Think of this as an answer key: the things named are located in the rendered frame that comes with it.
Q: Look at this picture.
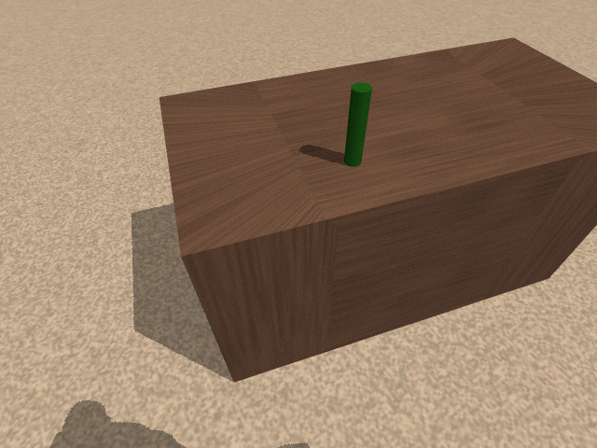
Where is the can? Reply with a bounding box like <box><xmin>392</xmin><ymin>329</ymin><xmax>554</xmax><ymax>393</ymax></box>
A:
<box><xmin>344</xmin><ymin>82</ymin><xmax>372</xmax><ymax>167</ymax></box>

